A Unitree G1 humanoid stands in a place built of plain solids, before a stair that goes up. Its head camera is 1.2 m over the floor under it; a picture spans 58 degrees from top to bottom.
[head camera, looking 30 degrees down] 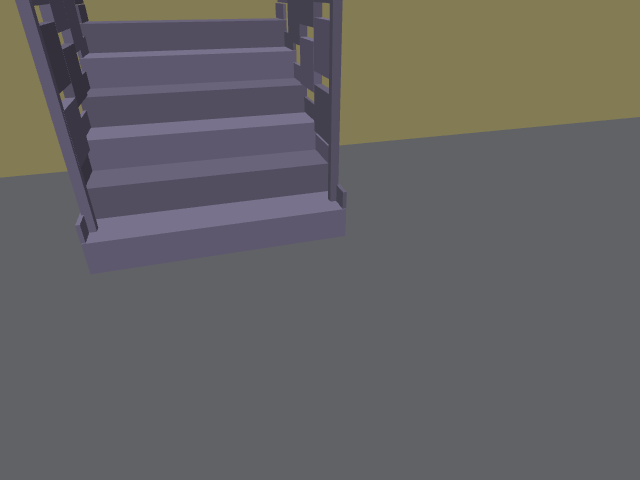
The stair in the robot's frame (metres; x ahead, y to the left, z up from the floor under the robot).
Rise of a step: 0.17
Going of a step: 0.26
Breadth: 1.32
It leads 17 degrees to the left of straight ahead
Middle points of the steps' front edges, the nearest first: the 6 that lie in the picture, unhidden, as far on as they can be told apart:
1.93 0.49 0.17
2.18 0.56 0.34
2.43 0.64 0.51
2.68 0.71 0.68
2.93 0.79 0.85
3.18 0.86 1.02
